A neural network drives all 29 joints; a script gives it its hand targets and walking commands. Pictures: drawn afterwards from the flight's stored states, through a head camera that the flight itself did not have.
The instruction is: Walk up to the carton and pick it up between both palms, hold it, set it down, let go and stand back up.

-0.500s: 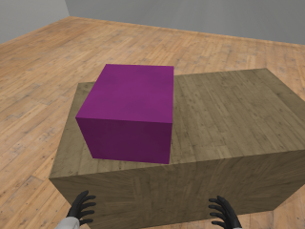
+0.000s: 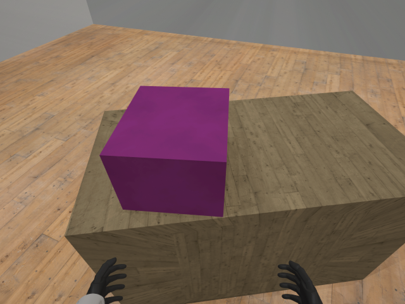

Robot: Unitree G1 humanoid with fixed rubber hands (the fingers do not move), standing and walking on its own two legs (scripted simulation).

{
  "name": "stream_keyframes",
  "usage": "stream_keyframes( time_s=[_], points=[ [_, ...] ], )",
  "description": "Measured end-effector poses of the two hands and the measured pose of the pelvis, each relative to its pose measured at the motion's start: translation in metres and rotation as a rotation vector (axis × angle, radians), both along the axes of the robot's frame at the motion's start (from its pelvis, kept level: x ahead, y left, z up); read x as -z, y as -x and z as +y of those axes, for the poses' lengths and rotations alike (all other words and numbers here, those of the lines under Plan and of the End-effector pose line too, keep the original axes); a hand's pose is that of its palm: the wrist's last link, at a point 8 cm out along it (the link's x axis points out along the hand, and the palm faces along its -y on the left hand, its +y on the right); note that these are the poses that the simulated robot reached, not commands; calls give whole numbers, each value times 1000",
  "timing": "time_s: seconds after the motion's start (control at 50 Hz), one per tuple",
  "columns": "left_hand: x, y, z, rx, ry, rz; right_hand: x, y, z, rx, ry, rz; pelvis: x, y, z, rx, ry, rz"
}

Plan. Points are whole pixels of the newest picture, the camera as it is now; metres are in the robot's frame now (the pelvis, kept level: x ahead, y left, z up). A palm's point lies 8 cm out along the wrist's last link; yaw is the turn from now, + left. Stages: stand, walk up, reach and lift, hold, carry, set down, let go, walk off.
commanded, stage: let go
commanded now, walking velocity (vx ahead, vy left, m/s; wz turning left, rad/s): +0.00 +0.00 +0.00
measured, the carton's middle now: (178, 146) +0.54 +0.03 +0.01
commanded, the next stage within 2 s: stand in 0.16 s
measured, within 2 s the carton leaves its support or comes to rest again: neither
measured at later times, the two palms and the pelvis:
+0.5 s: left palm out of the picture +0.17 +0.26 -0.08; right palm out of the picture +0.08 -0.28 -0.11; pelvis +0.01 +0.00 +0.00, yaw +0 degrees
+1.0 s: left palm out of the picture +0.17 +0.27 -0.09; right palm out of the picture +0.09 -0.28 -0.11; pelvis +0.02 +0.00 +0.00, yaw +0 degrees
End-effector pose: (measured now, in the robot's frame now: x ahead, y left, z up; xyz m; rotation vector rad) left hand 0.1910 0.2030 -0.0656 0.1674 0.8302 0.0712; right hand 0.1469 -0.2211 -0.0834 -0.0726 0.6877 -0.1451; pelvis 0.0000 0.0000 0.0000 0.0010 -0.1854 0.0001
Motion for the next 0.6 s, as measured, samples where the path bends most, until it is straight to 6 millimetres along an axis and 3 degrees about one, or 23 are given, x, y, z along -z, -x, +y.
stream_keyframes(
  time_s=[0.22, 0.44, 0.6],
  points=[
    [-3, 4, 1, 12, -7, -27, 2, 9, -2, -7, 3, 11, 0, 5, -1, 0, -1, -2],
    [8, 24, 49, 33, -124, 44, 26, 65, -56, 42, 89, 296, -1, -1, -2, 0, -3, 99],
    [14, 16, 55, 31, -129, 72, 28, 64, -61, 55, 106, 354, -2, -16, 1, -1, 1, 119]
  ],
)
